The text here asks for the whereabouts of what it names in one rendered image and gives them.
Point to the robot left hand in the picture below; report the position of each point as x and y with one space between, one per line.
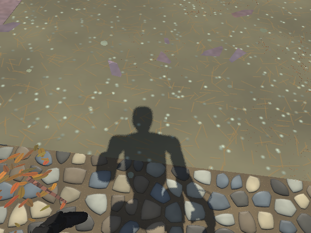
59 221

